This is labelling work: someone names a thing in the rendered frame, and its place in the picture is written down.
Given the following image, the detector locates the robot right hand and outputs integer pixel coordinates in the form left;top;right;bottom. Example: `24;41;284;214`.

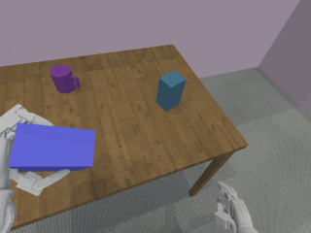
215;181;254;233

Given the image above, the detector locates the sponge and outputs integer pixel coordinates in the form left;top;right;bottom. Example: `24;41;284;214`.
8;122;95;172

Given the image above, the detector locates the robot left hand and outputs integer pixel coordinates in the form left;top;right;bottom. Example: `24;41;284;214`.
0;104;71;196

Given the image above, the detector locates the left robot forearm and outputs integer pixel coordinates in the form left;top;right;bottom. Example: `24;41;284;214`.
0;189;17;233

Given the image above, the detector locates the table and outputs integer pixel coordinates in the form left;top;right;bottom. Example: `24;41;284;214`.
0;44;248;231

